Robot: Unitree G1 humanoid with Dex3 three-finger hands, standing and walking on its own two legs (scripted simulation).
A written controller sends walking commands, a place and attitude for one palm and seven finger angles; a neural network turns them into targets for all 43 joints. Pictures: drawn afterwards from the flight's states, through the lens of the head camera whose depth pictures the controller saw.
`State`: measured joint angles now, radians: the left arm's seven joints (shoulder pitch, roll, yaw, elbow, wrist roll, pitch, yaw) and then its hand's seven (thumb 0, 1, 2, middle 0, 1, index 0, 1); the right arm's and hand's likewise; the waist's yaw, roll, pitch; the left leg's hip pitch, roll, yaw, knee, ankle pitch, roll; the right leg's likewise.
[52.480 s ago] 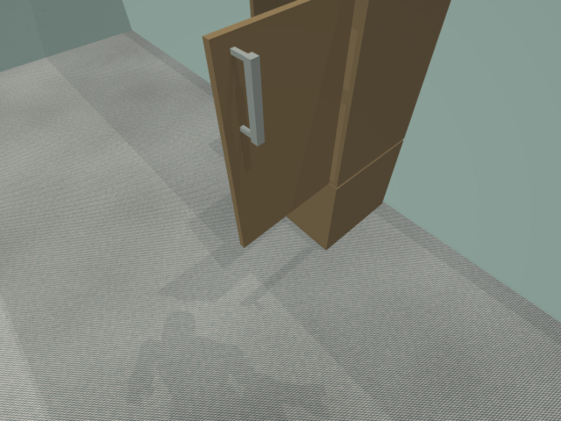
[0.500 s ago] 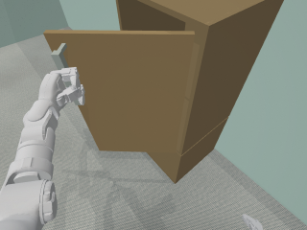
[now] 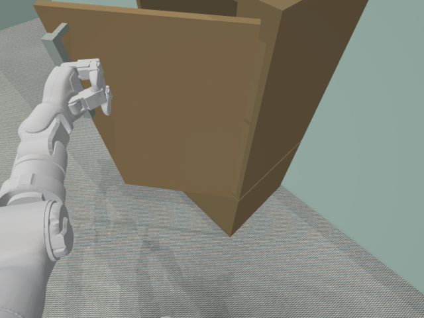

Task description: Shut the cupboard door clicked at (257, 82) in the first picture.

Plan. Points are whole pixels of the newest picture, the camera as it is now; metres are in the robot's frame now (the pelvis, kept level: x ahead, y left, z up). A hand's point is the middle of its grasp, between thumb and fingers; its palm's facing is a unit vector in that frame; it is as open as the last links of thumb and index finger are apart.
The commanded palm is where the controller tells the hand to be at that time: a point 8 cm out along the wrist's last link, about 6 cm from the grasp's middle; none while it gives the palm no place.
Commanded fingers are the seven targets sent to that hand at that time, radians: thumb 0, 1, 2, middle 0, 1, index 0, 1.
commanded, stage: push the door shut along its arc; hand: left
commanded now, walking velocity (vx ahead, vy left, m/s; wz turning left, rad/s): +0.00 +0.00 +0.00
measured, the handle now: (77, 75) +0.55 +0.23 +0.15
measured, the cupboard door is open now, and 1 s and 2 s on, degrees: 38 21 16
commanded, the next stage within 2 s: pull the fist back off the door in 0.96 s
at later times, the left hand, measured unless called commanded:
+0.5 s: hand (129, 74) +0.53 +0.13 +0.16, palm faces -0.28 -0.96 -0.02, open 3.1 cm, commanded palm +0.53 +0.17 +0.16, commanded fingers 0.00 0.90 0.90 -1.30 -1.50 -1.30 -1.50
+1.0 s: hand (146, 61) +0.57 +0.10 +0.16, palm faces -0.35 -0.94 -0.02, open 3.4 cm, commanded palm +0.59 +0.13 +0.16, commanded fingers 0.00 0.90 0.90 -1.30 -1.50 -1.30 -1.50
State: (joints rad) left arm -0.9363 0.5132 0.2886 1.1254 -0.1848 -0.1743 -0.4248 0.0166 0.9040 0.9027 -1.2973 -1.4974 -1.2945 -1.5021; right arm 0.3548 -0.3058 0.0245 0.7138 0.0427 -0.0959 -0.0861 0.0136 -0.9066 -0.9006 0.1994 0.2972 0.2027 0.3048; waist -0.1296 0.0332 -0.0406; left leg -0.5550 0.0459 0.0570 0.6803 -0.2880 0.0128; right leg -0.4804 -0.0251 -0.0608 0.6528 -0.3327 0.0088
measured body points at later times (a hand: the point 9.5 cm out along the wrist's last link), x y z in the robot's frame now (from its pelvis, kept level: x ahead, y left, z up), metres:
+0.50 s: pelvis +0.00 +0.00 -0.01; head +0.10 -0.01 +0.43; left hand +0.54 +0.18 +0.17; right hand -0.01 -0.29 -0.12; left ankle +0.03 +0.11 -0.72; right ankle -0.01 -0.13 -0.72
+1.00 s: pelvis +0.01 -0.01 -0.02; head +0.14 -0.01 +0.41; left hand +0.58 +0.15 +0.17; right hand -0.04 -0.30 -0.13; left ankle +0.03 +0.11 -0.72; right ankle -0.01 -0.13 -0.72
